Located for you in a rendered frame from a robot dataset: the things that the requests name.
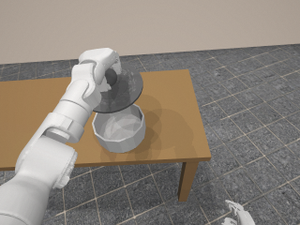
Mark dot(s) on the right robot hand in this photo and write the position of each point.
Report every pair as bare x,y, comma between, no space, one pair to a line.
242,217

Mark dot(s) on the robot left upper arm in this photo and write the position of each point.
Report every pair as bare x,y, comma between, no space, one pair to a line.
24,198

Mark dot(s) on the pot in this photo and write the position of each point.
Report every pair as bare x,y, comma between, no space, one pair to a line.
120,132

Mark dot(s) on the lid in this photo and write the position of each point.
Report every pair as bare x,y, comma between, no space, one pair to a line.
123,93

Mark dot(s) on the knob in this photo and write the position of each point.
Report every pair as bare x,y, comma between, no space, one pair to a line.
111,76

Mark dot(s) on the left robot forearm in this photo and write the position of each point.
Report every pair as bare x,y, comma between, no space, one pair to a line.
66,123

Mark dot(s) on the left robot hand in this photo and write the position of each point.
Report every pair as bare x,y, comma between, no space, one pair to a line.
108,58

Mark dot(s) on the table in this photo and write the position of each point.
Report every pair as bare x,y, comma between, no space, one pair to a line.
174,129

